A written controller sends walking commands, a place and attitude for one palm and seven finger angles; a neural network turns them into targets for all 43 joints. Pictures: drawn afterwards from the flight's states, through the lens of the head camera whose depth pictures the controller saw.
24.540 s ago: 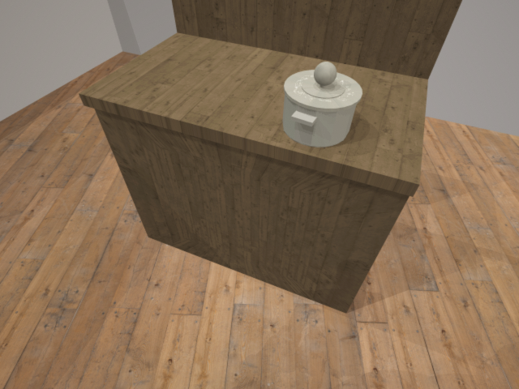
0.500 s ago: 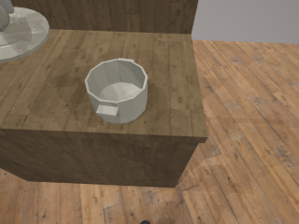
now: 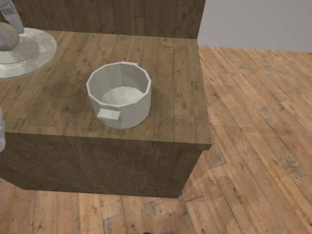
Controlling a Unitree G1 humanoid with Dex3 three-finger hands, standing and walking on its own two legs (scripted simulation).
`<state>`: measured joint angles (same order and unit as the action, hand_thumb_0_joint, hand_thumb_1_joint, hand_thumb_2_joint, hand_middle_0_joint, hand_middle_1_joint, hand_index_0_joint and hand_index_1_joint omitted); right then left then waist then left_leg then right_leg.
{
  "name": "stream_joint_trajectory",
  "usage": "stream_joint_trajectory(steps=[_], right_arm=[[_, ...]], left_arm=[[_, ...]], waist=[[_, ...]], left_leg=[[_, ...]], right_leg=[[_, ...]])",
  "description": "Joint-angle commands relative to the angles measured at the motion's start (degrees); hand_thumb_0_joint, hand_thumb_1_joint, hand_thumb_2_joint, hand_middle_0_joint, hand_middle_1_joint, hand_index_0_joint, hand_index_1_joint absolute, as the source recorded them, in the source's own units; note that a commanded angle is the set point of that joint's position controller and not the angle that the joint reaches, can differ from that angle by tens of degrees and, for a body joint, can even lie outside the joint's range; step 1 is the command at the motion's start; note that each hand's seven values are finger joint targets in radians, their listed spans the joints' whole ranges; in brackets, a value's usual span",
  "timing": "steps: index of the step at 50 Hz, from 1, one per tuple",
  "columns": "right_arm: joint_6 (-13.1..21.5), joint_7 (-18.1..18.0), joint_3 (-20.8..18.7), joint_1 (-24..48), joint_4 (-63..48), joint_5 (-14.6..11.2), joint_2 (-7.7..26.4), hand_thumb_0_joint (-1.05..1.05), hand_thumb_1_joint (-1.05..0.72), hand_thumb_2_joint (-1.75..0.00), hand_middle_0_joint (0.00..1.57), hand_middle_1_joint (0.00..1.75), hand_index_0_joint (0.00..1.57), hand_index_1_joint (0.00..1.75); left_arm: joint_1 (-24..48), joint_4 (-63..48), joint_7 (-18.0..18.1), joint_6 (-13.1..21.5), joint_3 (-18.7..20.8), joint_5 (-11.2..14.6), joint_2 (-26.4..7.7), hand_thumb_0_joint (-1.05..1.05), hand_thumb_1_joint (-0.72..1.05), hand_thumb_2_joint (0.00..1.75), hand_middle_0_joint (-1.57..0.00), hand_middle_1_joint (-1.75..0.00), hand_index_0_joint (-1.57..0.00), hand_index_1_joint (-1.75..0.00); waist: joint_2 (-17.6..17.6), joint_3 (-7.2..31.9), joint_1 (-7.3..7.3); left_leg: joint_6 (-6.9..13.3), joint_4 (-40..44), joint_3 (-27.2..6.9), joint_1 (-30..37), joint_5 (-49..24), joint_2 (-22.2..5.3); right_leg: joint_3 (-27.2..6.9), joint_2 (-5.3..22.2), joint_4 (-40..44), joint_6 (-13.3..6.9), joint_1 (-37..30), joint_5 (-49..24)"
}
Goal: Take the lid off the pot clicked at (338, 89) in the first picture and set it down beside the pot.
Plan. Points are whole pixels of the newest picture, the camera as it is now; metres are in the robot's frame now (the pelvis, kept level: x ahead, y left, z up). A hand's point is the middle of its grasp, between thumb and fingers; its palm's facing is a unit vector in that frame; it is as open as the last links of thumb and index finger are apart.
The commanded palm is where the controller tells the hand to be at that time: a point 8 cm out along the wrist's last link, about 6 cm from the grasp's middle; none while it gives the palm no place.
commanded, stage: lower the lid onto the table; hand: left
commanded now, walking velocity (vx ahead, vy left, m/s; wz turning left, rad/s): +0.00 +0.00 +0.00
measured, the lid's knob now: (4, 35) +0.48 +0.33 +0.23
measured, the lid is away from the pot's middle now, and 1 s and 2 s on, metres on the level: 0.23 0.22 0.22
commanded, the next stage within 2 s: none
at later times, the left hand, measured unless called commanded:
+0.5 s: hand (13, 46) +0.47 +0.32 +0.22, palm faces -0.32 -0.15 -0.94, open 8.3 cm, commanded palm +0.47 +0.32 +0.29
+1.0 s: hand (17, 61) +0.46 +0.32 +0.19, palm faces -0.36 -0.14 -0.92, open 8.3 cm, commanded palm +0.47 +0.32 +0.26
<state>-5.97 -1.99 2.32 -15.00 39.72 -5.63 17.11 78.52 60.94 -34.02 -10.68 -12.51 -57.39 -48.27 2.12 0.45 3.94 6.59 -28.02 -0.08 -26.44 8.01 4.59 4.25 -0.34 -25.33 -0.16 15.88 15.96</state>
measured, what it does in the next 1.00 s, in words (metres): stands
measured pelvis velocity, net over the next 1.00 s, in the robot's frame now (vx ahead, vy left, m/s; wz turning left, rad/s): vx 0.00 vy -0.01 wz -0.01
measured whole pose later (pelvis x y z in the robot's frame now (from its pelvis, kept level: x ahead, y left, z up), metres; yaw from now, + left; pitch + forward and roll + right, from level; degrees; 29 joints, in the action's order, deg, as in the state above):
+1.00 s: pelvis +0.00 -0.01 +0.00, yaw -1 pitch +8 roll -3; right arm -8.5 -2.2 2.3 -14.8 38.4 -6.1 17.6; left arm 68.3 61.4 -31.7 -2.6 -6.9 -55.3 -49.9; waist 2.1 0.4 4.8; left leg 5.8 -31.3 -0.3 -28.8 10.0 3.2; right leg 4.2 -1.7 -26.7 -0.3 17.5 16.8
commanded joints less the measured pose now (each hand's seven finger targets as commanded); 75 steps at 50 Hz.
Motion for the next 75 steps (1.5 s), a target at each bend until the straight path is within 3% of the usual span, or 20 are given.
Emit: stream_joint_trajectory(steps=[1, 8, 9, 13, 16, 22, 28, 32, 33, 42, 46, 48, 51, 53, 57, 62, 65, 70, 73, 75], right_arm=[[2.03, -0.62, -3.29, -1.91, -4.62, 0.08, 9.48, 0.0, -0.9, -0.9, 0.2, 0.3, 0.2, 0.3], [1.77, -0.8, -3.35, -2.33, -4.33, -0.33, 9.95, 0.0, -0.9, -0.9, 0.2, 0.3, 0.2, 0.3], [1.52, -0.71, -3.4, -2.38, -3.83, -0.24, 9.91, 0.0, -0.9, -0.9, 0.2, 0.3, 0.2, 0.3], [1.55, -0.84, -3.25, -2.37, -4.14, -0.46, 10.19, 0.0, -0.9, -0.9, 0.2, 0.3, 0.2, 0.3], [1.41, -0.87, -3.11, -2.68, -4.36, -0.29, 10.19, 0.0, -0.9, -0.9, 0.2, 0.3, 0.2, 0.3], [0.79, -0.91, -3.07, -2.89, -5.16, -0.53, 10.36, 0.0, -0.9, -0.9, 0.2, 0.3, 0.2, 0.3], [0.37, -0.81, -3.53, -3.1, -6.14, -0.47, 10.44, 0.0, -0.9, -0.9, 0.2, 0.3, 0.2, 0.3], [-0.51, -0.44, -3.87, -3.31, -5.76, -0.62, 10.44, 0.0, -0.9, -0.9, 0.2, 0.3, 0.2, 0.3], [-0.48, -0.45, -3.86, -3.13, -6.08, -0.54, 10.46, 0.0, -0.9, -0.9, 0.2, 0.3, 0.2, 0.3], [-1.56, -0.42, -3.57, -2.76, -5.38, -0.77, 10.56, 0.0, -0.9, -0.9, 0.2, 0.3, 0.2, 0.3], [-1.34, -0.62, -3.53, -2.59, -5.79, -0.55, 10.63, 0.0, -0.9, -0.9, 0.2, 0.3, 0.2, 0.3], [-1.05, -0.87, -3.49, -2.56, -5.96, -0.56, 10.46, 0.0, -0.9, -0.9, 0.2, 0.3, 0.2, 0.3], [-1.23, -0.79, -3.58, -3.18, -5.41, -0.39, 10.58, 0.0, -0.9, -0.9, 0.2, 0.3, 0.2, 0.3], [-1.03, -0.94, -3.5, -2.93, -5.39, -0.65, 10.84, 0.0, -0.9, -0.9, 0.2, 0.3, 0.2, 0.3], [-1.07, -0.99, -3.75, -3.73, -4.46, -0.42, 11.01, 0.0, -0.9, -0.9, 0.2, 0.3, 0.2, 0.3], [-0.52, -1.45, -3.57, -4.6, -4.17, -0.28, 11.32, 0.0, -0.9, -0.9, 0.2, 0.3, 0.2, 0.3], [-0.1, -1.57, -3.81, -5.32, -3.91, 0.09, 11.35, 0.0, -0.9, -0.9, 0.2, 0.3, 0.2, 0.3], [0.09, -1.8, -3.63, -6.27, -3.85, 0.07, 11.54, 0.0, -0.9, -0.9, 0.2, 0.3, 0.2, 0.3], [0.38, -1.87, -3.8, -5.94, -4.84, -0.02, 11.65, 0.0, -0.9, -0.9, 0.2, 0.3, 0.2, 0.3], [0.12, -1.74, -4.03, -7.27, -4.01, 0.32, 11.57, 0.0, -0.9, -0.9, 0.2, 0.3, 0.2, 0.3]], left_arm=[[33.87, -14.97, 3.7, 1.37, 5.34, -0.83, -14.45, 0.0, 0.55, 1.07, -0.85, -1.02, -0.83, -0.99], [29.24, -11.53, 3.51, 2.65, 3.81, 0.76, -11.85, 0.0, 0.55, 1.07, -0.85, -1.02, -0.83, -0.99], [30.13, -11.96, 3.78, 2.79, 6.18, 0.0, -14.99, 0.0, 0.55, 1.07, -0.85, -1.02, -0.83, -0.99], [29.26, -10.88, 3.69, 3.43, 3.75, 0.8, -12.56, 0.0, 0.55, 1.07, -0.85, -1.02, -0.83, -0.99], [29.7, -12.19, 4.4, 4.47, 8.91, -0.47, -19.69, 0.0, 0.55, 1.07, -0.85, -1.02, -0.83, -0.99], [25.62, -9.02, 4.41, 5.88, 10.38, -0.19, -21.94, 0.0, 0.55, 1.07, -0.85, -1.02, -0.83, -0.99], [23.42, -13.51, 4.31, 7.01, 9.98, 0.99, -19.81, 0.0, 0.55, 1.07, -0.85, -1.02, -0.83, -0.99], [22.3, -13.87, 4.42, 7.06, 11.75, 1.24, -21.27, 0.0, 0.55, 1.07, -0.85, -1.02, -0.83, -0.99], [21.0, -14.14, 4.17, 7.17, 9.48, 1.95, -17.96, 0.0, 0.55, 1.07, -0.85, -1.02, -0.83, -0.99], [21.11, -11.23, 4.87, 7.31, 10.14, 2.05, -19.58, 0.0, 0.55, 1.07, -0.85, -1.02, -0.83, -0.99], [23.41, -14.8, 5.63, 8.49, 12.29, 1.63, -22.29, 0.0, 0.55, 1.07, -0.85, -1.02, -0.83, -0.99], [22.02, -13.3, 5.4, 8.84, 8.63, 2.52, -17.11, 0.0, 0.55, 1.07, -0.85, -1.02, -0.83, -0.99], [21.25, -11.5, 6.03, 8.97, 10.88, 2.01, -19.55, 0.0, 0.55, 1.07, -0.85, -1.02, -0.83, -0.99], [21.04, -11.19, 5.64, 9.3, 7.63, 2.82, -15.47, 0.0, 0.55, 1.07, -0.85, -1.02, -0.83, -0.99], [22.02, -9.45, 6.39, 9.16, 8.75, 2.29, -16.81, 0.0, 0.55, 1.07, -0.85, -1.02, -0.83, -0.99], [22.18, -8.57, 7.0, 10.0, 10.04, 2.08, -18.93, 0.0, 0.55, 1.07, -0.85, -1.02, -0.83, -0.99], [22.86, -9.32, 7.26, 10.55, 8.77, 1.96, -16.94, 0.0, 0.55, 1.07, -0.85, -1.02, -0.83, -0.99], [20.32, -6.54, 7.67, 11.23, 10.86, 1.55, -19.58, 0.0, 0.55, 1.07, -0.85, -1.02, -0.83, -0.99], [21.01, -10.85, 7.56, 12.11, 10.5, 2.03, -18.93, 0.0, 0.55, 1.07, -0.85, -1.02, -0.83, -0.99], [19.15, -7.04, 7.94, 11.97, 11.09, 1.35, -18.91, 0.0, 0.55, 1.07, -0.85, -1.02, -0.83, -0.99]], waist=[[8.83, 25.95, 1.07], [5.84, 23.57, 1.7], [4.25, 23.89, 1.42], [6.06, 22.68, 2.06], [5.98, 25.24, 1.32], [5.48, 23.73, 1.28], [10.27, 27.35, 1.24], [6.96, 27.39, 1.38], [8.31, 27.76, 1.52], [6.3, 23.92, 2.22], [8.88, 27.37, 1.56], [9.8, 25.9, 2.17], [7.89, 25.41, 1.93], [8.92, 24.29, 2.3], [5.87, 23.63, 2.6], [5.74, 24.49, 2.57], [9.73, 25.11, 2.57], [7.02, 25.14, 2.45], [10.79, 27.92, 1.86], [9.63, 26.51, 2.52]], left_leg=[[-2.99, 1.36, -8.96, 32.24, -9.27, -3.99], [-2.39, 1.41, -7.61, 29.21, -7.2, -3.81], [-2.07, 1.25, -7.35, 28.63, -6.84, -3.8], [-2.03, 1.19, -6.9, 27.76, -6.61, -3.69], [-1.75, 0.56, -6.51, 27.79, -8.35, -3.53], [-1.29, -0.35, -4.85, 24.86, -9.21, -3.19], [-1.53, -2.27, -5.51, 30.48, -20.08, -3.87], [-1.06, -2.82, -5.28, 29.53, -19.66, -3.54], [-1.25, -3.24, -5.39, 30.64, -23.01, -3.7], [-1.11, -2.4, -5.42, 26.9, -13.84, -3.36], [-1.48, -2.4, -6.33, 29.43, -14.96, -3.76], [-1.78, -2.24, -6.77, 30.03, -14.63, -4.07], [-1.63, -1.96, -6.86, 28.27, -10.26, -3.83], [-2.01, -1.36, -7.1, 28.31, -10.09, -4.19], [-1.74, -1.26, -7.21, 26.37, -4.09, -4.01], [-1.79, -1.66, -7.35, 25.48, -4.02, -3.89], [-2.46, -2.15, -8.56, 28.73, -6.21, -4.44], [-2.23, -2.96, -7.73, 25.9, -6.51, -4.13], [-3.26, -3.45, -8.67, 29.85, -13.49, -4.89], [-3.17, -4.31, -8.86, 29.54, -12.86, -4.88]], right_leg=[[-0.15, -3.14, 3.78, -3.02, 11.03, -3.73], [0.1, -2.82, 4.21, -2.93, 10.37, -4.47], [0.05, -3.07, 3.86, -2.75, 9.15, -4.82], [-0.03, -2.89, 4.14, -2.96, 9.85, -5.02], [-0.41, -3.19, 3.43, -2.91, 7.53, -6.38], [-0.79, -3.15, 3.17, -2.62, 6.09, -8.76], [-0.68, -3.31, 2.85, -2.81, 8.27, -11.62], [-0.85, -3.55, 2.39, -2.23, 7.72, -12.68], [-0.48, -3.4, 2.29, -2.46, 8.9, -13.49], [-0.68, -3.57, 2.5, -2.27, 10.08, -9.23], [-0.71, -3.49, 2.08, -2.59, 9.7, -8.61], [-0.25, -3.42, 2.41, -2.74, 12.04, -7.22], [-0.55, -3.48, 2.3, -2.64, 11.85, -5.52], [-0.22, -3.22, 2.23, -2.89, 13.18, -5.31], [-0.5, -3.3, 2.09, -2.58, 13.39, -3.38], [-0.61, -3.3, 1.56, -2.65, 12.83, -3.88], [-0.37, -3.59, 1.16, -2.81, 16.01, -3.04], [-0.55, -3.59, 0.42, -2.73, 14.55, -4.34], [-0.3, -3.67, -0.16, -3.02, 15.84, -5.78], [-0.27, -3.98, -0.1, -2.63, 17.71, -4.61]])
